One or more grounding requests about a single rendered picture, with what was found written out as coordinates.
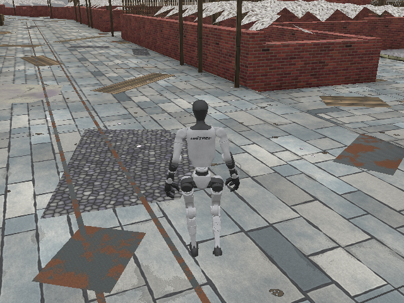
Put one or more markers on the left robot forearm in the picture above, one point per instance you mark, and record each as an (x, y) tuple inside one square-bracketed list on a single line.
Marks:
[(171, 171)]

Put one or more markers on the right robot forearm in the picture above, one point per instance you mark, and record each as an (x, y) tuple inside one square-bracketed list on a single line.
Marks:
[(232, 168)]

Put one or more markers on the robot left upper arm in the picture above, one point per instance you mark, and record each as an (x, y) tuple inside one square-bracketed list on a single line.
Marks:
[(178, 143)]

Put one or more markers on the robot right upper arm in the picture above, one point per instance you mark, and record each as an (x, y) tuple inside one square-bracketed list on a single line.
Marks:
[(224, 143)]

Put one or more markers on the left robot hand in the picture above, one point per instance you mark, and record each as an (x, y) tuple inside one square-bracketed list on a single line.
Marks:
[(168, 189)]

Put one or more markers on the robot right foot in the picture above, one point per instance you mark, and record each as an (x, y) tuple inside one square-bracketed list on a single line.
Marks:
[(217, 251)]

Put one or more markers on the right robot shin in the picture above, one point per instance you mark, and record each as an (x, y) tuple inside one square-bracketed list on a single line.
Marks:
[(216, 225)]

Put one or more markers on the right robot hand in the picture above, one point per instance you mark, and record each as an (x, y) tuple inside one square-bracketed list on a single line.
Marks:
[(233, 181)]

